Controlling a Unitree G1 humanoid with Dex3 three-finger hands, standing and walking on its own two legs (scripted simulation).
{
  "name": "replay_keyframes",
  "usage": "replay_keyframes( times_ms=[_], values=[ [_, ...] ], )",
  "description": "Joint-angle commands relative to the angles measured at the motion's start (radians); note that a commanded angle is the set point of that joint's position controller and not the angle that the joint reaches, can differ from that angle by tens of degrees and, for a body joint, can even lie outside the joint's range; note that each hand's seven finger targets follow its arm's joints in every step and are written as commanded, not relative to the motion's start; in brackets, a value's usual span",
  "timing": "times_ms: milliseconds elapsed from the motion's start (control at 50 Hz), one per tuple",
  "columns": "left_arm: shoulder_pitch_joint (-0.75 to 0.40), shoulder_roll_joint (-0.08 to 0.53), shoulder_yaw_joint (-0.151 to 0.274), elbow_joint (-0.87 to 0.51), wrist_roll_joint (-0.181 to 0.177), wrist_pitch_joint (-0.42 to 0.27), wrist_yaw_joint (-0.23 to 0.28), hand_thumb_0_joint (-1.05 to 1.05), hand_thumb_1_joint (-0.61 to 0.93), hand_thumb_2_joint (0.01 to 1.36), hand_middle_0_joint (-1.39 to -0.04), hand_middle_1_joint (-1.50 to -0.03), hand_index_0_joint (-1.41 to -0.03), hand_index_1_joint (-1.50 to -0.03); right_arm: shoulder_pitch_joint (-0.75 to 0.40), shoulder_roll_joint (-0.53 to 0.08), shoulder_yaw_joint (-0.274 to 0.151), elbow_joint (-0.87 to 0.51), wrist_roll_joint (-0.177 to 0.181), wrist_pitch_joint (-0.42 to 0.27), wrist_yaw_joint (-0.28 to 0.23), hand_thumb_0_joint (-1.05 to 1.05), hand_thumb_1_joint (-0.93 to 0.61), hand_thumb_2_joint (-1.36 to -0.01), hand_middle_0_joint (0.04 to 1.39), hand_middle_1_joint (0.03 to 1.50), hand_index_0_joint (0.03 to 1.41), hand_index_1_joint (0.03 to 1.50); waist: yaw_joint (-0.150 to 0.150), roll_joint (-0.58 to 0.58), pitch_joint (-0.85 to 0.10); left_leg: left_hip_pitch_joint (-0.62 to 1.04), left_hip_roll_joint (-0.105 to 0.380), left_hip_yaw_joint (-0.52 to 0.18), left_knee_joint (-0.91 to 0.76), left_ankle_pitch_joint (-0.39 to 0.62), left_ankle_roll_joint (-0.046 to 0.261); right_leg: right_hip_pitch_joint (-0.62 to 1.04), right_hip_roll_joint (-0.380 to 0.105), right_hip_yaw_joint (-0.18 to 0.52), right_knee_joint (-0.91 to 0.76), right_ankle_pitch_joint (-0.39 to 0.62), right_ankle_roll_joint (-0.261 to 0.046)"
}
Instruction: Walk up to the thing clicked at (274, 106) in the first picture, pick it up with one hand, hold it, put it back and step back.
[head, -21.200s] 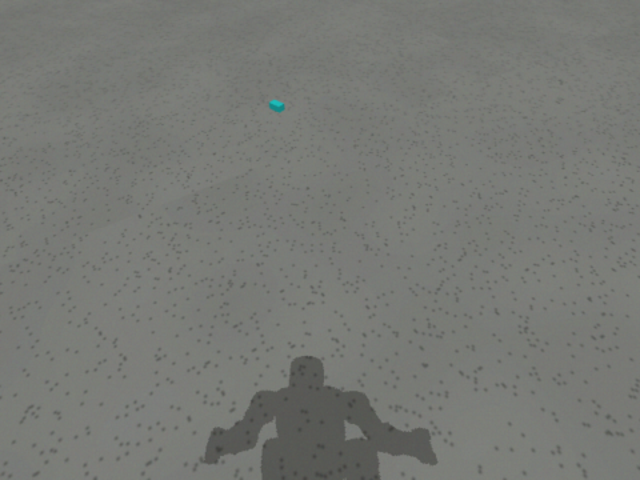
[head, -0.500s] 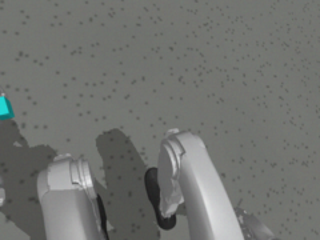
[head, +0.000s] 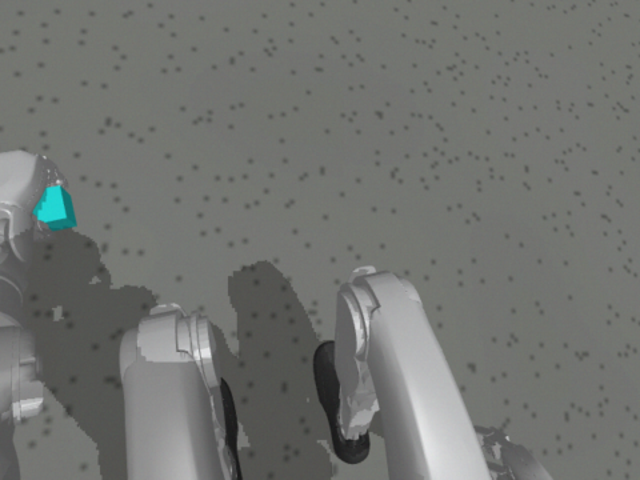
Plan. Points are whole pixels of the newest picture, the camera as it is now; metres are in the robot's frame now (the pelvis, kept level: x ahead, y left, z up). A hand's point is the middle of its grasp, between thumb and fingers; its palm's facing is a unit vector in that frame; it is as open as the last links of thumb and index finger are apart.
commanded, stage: lift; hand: left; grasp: from above
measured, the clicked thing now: (34, 213) +0.47 +0.32 -0.19
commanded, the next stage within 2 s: hold in 1.48 s
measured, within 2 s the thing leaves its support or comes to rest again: neither
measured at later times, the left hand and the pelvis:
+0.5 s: hand out of the picture +0.39 +0.31 +0.00, palm faces -0.42 -0.10 -0.90, open 7.4 cm; pelvis +0.00 +0.00 +0.11, yaw +3 degrees
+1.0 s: hand out of the picture +0.35 +0.28 +0.20, palm faces -0.43 -0.13 -0.89, open 7.3 cm; pelvis +0.03 +0.01 +0.29, yaw +5 degrees
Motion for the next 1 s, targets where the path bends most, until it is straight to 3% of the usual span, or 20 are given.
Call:
replay_keyframes(
  times_ms=[0,80,100,140,240,260,280,320,400,540,580,600,680,720,740,840,880,920,960,980],
  values=[
    [-0.278,0.242,0.018,-0.214,-0.039,0.018,-0.006,0.0,0.939,0.374,-1.339,-0.184,-1.322,-0.203,0.199,-0.244,-0.113,-0.019,0.026,0.007,-0.022,0.0,-0.916,-0.909,0.199,0.3,0.199,0.3,0.027,0.311,-0.72,0.562,-0.021,0.014,-0.336,0.149,-0.014,0.36,0.038,0.01,-0.247,0.178,-0.029],
    [-0.237,0.242,0.023,-0.318,-0.048,0.015,-0.045,0.0,0.97,0.39,-1.349,-0.206,-1.337,-0.219,0.211,-0.237,-0.131,-0.031,0.041,0.023,-0.036,0.0,-0.913,-0.907,0.2,0.3,0.199,0.3,0.046,0.269,-0.757,0.607,-0.023,0.021,-0.359,0.2,-0.009,0.423,0.033,0.027,-0.285,0.219,-0.026],
    [-0.225,0.215,-0.001,-0.322,-0.051,0.017,-0.055,0.0,0.953,0.397,-1.348,-0.199,-1.332,-0.216,0.205,-0.227,-0.131,-0.035,0.045,0.028,-0.04,0.0,-0.914,-0.908,0.2,0.3,0.199,0.3,0.043,0.267,-0.749,0.607,-0.022,0.021,-0.375,0.186,-0.008,0.431,0.036,0.028,-0.299,0.208,-0.027],
    [-0.202,0.23,0.012,-0.365,-0.068,0.018,-0.069,0.0,0.941,0.384,-1.327,-0.214,-1.316,-0.227,0.203,-0.225,-0.135,-0.05,0.051,0.036,-0.049,0.0,-0.913,-0.908,0.2,0.3,0.199,0.3,0.05,0.226,-0.733,0.603,-0.021,0.023,-0.399,0.159,-0.002,0.461,0.037,0.034,-0.335,0.188,-0.023],
    [-0.112,0.155,-0.021,-0.426,-0.088,0.032,-0.097,0.0,0.923,0.403,-1.31,-0.224,-1.298,-0.238,0.185,-0.211,-0.144,-0.073,0.073,0.052,-0.077,0.0,-0.91,-0.907,0.2,0.3,0.2,0.3,0.07,0.214,-0.72,0.648,-0.019,0.005,-0.492,0.115,-0.005,0.5,0.04,0.038,-0.392,0.159,-0.022],
    [-0.103,0.194,0.003,-0.456,-0.095,0.034,-0.1,0.0,0.916,0.4,-1.296,-0.241,-1.287,-0.251,0.179,-0.213,-0.146,-0.082,0.077,0.057,-0.084,0.0,-0.911,-0.907,0.2,0.3,0.2,0.3,0.082,0.191,-0.73,0.645,-0.021,0.006,-0.506,0.096,0.0,0.525,0.042,0.042,-0.412,0.142,-0.019],
    [-0.098,0.189,-0.005,-0.472,-0.102,0.036,-0.106,0.0,0.907,0.394,-1.294,-0.228,-1.284,-0.24,0.173,-0.207,-0.147,-0.09,0.08,0.059,-0.089,0.0,-0.91,-0.907,0.2,0.3,0.199,0.3,0.079,0.187,-0.712,0.65,-0.021,0.01,-0.525,0.079,0.001,0.541,0.043,0.049,-0.433,0.126,-0.019],
    [-0.09,0.14,-0.033,-0.535,-0.116,0.045,-0.118,0.0,0.902,0.391,-1.289,-0.228,-1.28,-0.238,0.163,-0.201,-0.15,-0.097,0.086,0.062,-0.102,0.0,-0.909,-0.907,0.2,0.3,0.2,0.3,0.086,0.213,-0.734,0.723,-0.015,-0.003,-0.577,0.08,-0.005,0.56,0.043,0.047,-0.455,0.136,-0.019],
    [-0.06,0.13,-0.036,-0.61,-0.13,0.07,-0.122,0.0,0.878,0.395,-1.27,-0.223,-1.259,-0.236,0.142,-0.201,-0.157,-0.104,0.106,0.069,-0.129,0.0,-0.905,-0.905,0.2,0.3,0.2,0.3,0.094,0.234,-0.727,0.837,-0.011,-0.043,-0.671,0.074,-0.015,0.595,0.039,0.043,-0.497,0.147,-0.015],
    [0.042,0.091,-0.049,-0.667,-0.151,0.116,-0.136,0.0,0.892,0.421,-1.286,-0.237,-1.273,-0.253,0.108,-0.168,-0.154,-0.115,0.126,0.077,-0.174,0.0,-0.902,-0.904,0.2,0.3,0.2,0.3,0.117,0.194,-0.694,0.971,-0.01,-0.017,-0.821,0.07,-0.017,0.769,0.046,0.065,-0.661,0.128,-0.009],
    [0.069,0.061,-0.061,-0.68,-0.163,0.127,-0.138,0.0,0.886,0.431,-1.274,-0.249,-1.261,-0.265,0.098,-0.165,-0.153,-0.116,0.134,0.077,-0.184,0.0,-0.9,-0.903,0.2,0.3,0.2,0.3,0.117,0.191,-0.662,1.032,-0.008,-0.042,-0.89,0.068,-0.022,0.811,0.045,0.061,-0.7,0.135,-0.006],
    [0.059,0.015,-0.101,-0.688,-0.166,0.135,-0.142,0.0,0.866,0.418,-1.261,-0.247,-1.247,-0.262,0.096,-0.15,-0.149,-0.112,0.135,0.078,-0.192,0.0,-0.902,-0.904,0.2,0.3,0.2,0.3,0.103,0.179,-0.656,1.057,-0.006,-0.022,-0.901,0.086,-0.022,0.838,0.048,0.065,-0.737,0.144,-0.007],
    [0.137,0.023,-0.086,-0.694,-0.176,0.153,-0.143,0.0,0.9,0.407,-1.291,-0.223,-1.276,-0.24,0.098,-0.14,-0.145,-0.101,0.145,0.075,-0.215,0.0,-0.898,-0.902,0.2,0.3,0.2,0.3,0.122,0.133,-0.628,1.132,-0.016,0.015,-0.964,0.161,-0.016,0.979,0.047,0.087,-0.855,0.179,-0.007],
    [0.169,-0.042,-0.134,-0.701,-0.18,0.163,-0.15,0.0,0.91,0.388,-1.298,-0.225,-1.285,-0.241,0.094,-0.124,-0.141,-0.095,0.149,0.074,-0.224,0.0,-0.901,-0.903,0.2,0.3,0.2,0.3,0.117,0.131,-0.595,1.189,-0.015,0.025,-1.008,0.201,-0.019,1.03,0.048,0.093,-0.906,0.204,-0.008],
    [0.172,-0.021,-0.114,-0.706,-0.182,0.167,-0.145,0.0,0.917,0.39,-1.299,-0.222,-1.287,-0.237,0.093,-0.124,-0.141,-0.093,0.151,0.073,-0.229,0.0,-0.897,-0.902,0.201,0.3,0.2,0.3,0.124,0.118,-0.581,1.209,-0.014,0.027,-1.032,0.206,-0.019,1.061,0.049,0.097,-0.936,0.207,-0.008],
    [0.211,-0.058,-0.139,-0.659,-0.178,0.18,-0.131,0.0,0.898,0.354,-1.288,-0.184,-1.274,-0.2,0.078,-0.108,-0.135,-0.078,0.158,0.063,-0.255,0.0,-0.895,-0.901,0.201,0.3,0.2,0.3,0.126,0.083,-0.45,1.286,-0.014,0.02,-1.173,0.131,-0.023,1.165,0.056,0.12,-1.08,0.132,-0.007],
    [0.206,-0.094,-0.172,-0.639,-0.179,0.179,-0.134,0.0,0.903,0.341,-1.285,-0.192,-1.276,-0.204,0.067,-0.102,-0.131,-0.073,0.156,0.054,-0.261,0.0,-0.896,-0.902,0.2,0.3,0.2,0.3,0.124,0.097,-0.4,1.323,-0.01,0.008,-1.228,0.113,-0.027,1.183,0.058,0.124,-1.117,0.122,-0.006],
    [0.204,-0.078,-0.159,-0.638,-0.17,0.18,-0.127,0.0,0.897,0.312,-1.283,-0.175,-1.275,-0.186,0.075,-0.105,-0.137,-0.07,0.157,0.049,-0.265,0.0,-0.895,-0.902,0.2,0.3,0.2,0.3,0.136,0.073,-0.418,1.383,-0.01,0.017,-1.258,0.163,-0.027,1.244,0.06,0.13,-1.163,0.152,-0.009],
    [0.199,-0.118,-0.193,-0.622,-0.179,0.18,-0.124,0.0,0.866,0.327,-1.256,-0.196,-1.249,-0.207,0.076,-0.093,-0.13,-0.071,0.157,0.045,-0.266,0.0,-0.896,-0.903,0.2,0.3,0.2,0.3,0.125,0.064,-0.371,1.399,-0.016,0.027,-1.296,0.173,-0.026,1.292,0.061,0.138,-1.213,0.156,-0.008],
    [0.194,-0.111,-0.183,-0.638,-0.175,0.183,-0.119,0.0,0.853,0.323,-1.253,-0.19,-1.243,-0.203,0.085,-0.099,-0.133,-0.064,0.156,0.044,-0.267,0.0,-0.895,-0.903,0.2,0.3,0.2,0.3,0.136,0.078,-0.386,1.445,-0.012,0.029,-1.316,0.203,-0.03,1.314,0.061,0.137,-1.228,0.18,-0.011]
  ],
)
